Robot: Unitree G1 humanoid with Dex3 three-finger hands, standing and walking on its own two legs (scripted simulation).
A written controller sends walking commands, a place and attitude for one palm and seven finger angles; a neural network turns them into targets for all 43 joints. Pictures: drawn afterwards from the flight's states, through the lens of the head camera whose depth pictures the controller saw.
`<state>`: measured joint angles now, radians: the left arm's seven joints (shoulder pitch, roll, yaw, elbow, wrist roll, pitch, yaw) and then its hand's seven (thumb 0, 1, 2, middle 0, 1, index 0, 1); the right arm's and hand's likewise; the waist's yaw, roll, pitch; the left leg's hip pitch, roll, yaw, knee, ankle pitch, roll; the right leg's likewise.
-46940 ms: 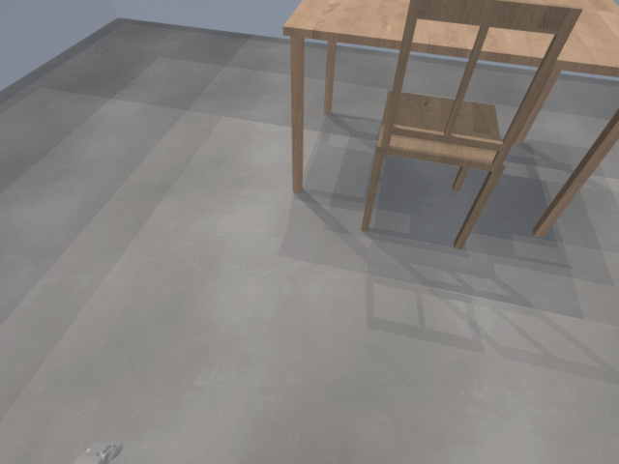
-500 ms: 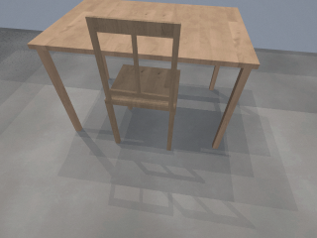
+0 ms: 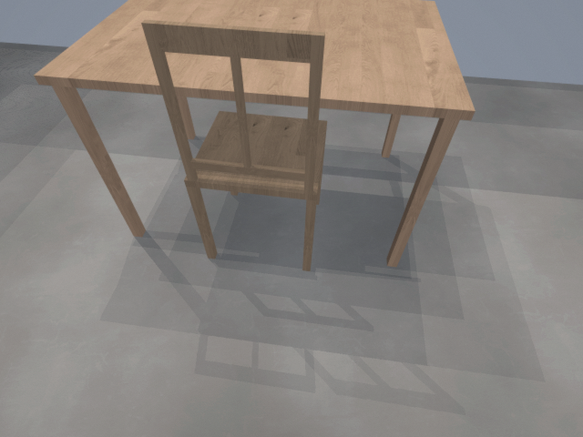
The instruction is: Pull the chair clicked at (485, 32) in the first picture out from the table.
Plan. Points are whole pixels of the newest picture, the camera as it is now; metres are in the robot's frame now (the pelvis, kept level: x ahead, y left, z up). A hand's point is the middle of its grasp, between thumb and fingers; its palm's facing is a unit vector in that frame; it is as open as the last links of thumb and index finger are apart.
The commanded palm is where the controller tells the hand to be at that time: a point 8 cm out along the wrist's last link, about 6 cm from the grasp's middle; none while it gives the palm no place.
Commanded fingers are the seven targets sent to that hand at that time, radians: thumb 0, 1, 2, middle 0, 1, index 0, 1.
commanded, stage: look to check the result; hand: left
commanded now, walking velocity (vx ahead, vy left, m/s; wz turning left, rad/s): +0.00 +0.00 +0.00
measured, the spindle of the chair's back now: (242, 118) +0.88 +0.17 -0.07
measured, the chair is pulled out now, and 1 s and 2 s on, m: -0.10 -0.10 -0.10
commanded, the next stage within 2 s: turn to face it in 0.50 s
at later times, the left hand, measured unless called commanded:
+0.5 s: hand out of the picture +0.00 +0.14 -0.18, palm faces +0.04 -0.98 -0.17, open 7.4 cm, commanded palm none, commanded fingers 0.00 0.90 0.90 -0.20 -0.30 -0.20 -0.30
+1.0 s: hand out of the picture +0.00 +0.15 -0.19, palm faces +0.09 -0.99 -0.15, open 7.4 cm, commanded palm none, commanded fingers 0.00 0.90 0.90 -0.20 -0.30 -0.20 -0.30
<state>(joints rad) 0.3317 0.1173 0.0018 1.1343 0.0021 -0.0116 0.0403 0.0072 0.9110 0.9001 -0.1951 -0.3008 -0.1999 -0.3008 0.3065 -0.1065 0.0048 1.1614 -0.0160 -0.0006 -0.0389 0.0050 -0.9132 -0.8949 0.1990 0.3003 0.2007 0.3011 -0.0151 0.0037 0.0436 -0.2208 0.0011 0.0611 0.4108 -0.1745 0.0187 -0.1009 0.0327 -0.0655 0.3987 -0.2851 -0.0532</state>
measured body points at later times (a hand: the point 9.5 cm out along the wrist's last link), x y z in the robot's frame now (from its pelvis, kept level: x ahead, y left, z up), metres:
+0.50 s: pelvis +0.02 -0.02 +0.00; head +0.03 -0.02 +0.45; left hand +0.00 +0.19 -0.16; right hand +0.00 -0.22 -0.17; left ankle +0.03 +0.11 -0.74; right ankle -0.04 -0.08 -0.74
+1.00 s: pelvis +0.06 -0.01 -0.01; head +0.07 +0.00 +0.44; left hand +0.00 +0.20 -0.17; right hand +0.02 -0.22 -0.17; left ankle +0.05 +0.11 -0.73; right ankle -0.04 -0.08 -0.74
